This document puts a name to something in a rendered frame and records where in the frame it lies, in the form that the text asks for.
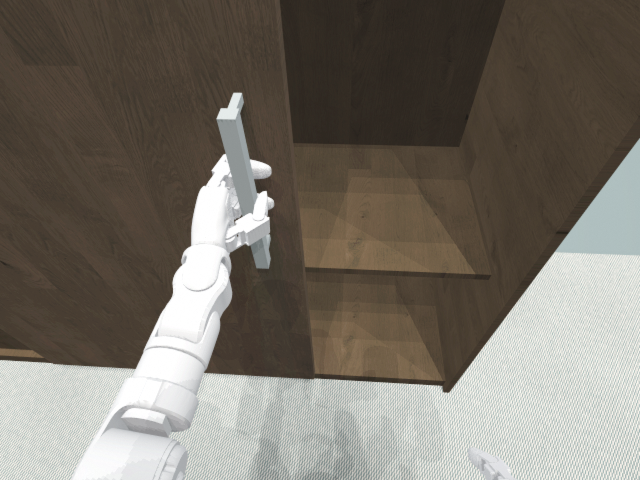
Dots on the robot left upper arm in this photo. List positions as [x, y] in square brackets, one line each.
[126, 455]

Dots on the wardrobe door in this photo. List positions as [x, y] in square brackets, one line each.
[108, 131]
[9, 342]

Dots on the left robot forearm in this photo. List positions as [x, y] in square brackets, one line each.
[160, 398]

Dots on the robot left hand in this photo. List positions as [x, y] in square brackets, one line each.
[217, 207]

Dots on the robot right hand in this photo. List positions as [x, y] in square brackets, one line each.
[494, 468]

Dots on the handle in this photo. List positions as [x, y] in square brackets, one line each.
[234, 142]

